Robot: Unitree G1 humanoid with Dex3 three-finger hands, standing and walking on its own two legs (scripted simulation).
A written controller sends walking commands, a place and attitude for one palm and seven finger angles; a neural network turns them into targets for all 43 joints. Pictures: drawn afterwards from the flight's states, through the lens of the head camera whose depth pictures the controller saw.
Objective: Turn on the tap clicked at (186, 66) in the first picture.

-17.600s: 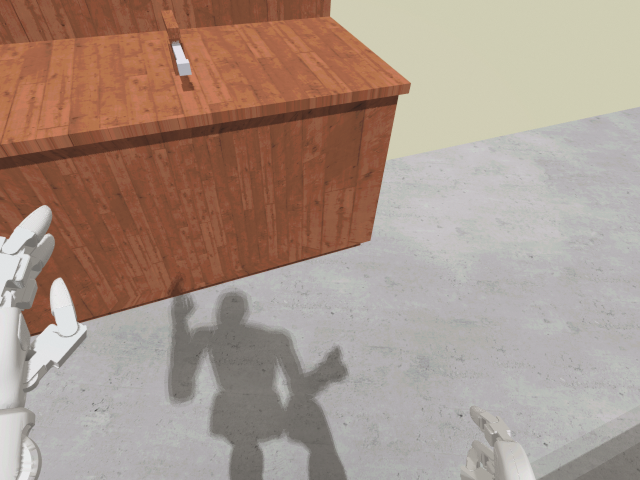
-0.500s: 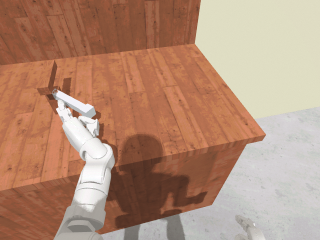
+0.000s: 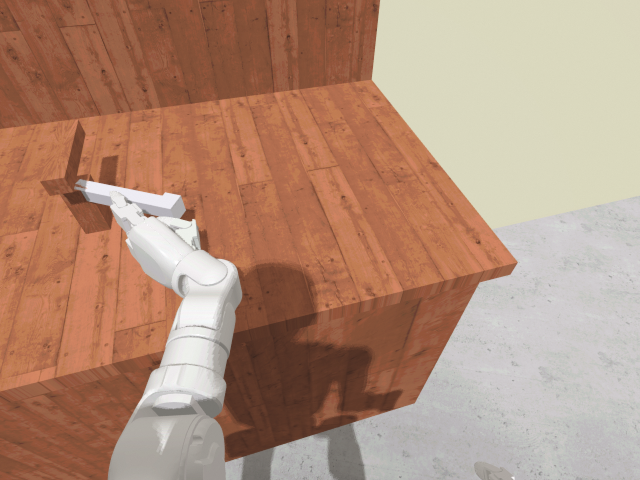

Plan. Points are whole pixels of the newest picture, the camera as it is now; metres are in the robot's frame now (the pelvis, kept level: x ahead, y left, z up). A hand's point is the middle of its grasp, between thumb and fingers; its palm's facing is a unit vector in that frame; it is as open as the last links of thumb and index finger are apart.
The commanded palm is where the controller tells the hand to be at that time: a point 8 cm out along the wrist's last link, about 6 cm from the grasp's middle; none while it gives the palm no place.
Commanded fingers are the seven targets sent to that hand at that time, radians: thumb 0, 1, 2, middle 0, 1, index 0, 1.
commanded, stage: push the lever round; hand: left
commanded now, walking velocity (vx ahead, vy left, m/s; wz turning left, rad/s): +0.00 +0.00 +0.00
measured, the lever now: (170, 208) +0.44 +0.22 +0.11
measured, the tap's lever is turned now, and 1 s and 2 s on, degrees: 59 77 77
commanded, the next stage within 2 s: lift the hand up off the lever in 0.50 s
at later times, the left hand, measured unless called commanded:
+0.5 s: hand (201, 214) +0.44 +0.18 +0.10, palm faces +0.81 -0.58 -0.10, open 8.0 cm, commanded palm +0.39 +0.19 +0.10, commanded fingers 0.00 0.90 0.90 -0.15 -0.15 -0.15 -0.15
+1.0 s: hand (200, 205) +0.45 +0.18 +0.11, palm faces +0.80 -0.59 -0.08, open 7.9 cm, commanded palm +0.39 +0.19 +0.12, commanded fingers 0.00 0.90 0.90 -0.15 -0.15 -0.15 -0.15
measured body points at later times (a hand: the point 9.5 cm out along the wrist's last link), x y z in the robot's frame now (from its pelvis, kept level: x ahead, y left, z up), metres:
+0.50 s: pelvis +0.00 +0.00 +0.00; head +0.02 +0.00 +0.45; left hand +0.39 +0.21 +0.11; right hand +0.10 -0.25 -0.13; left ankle +0.03 +0.16 -0.71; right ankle -0.03 -0.11 -0.71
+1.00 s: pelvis +0.01 +0.00 +0.00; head +0.03 +0.00 +0.45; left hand +0.40 +0.21 +0.12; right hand +0.07 -0.25 -0.13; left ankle +0.03 +0.16 -0.71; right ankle -0.03 -0.11 -0.71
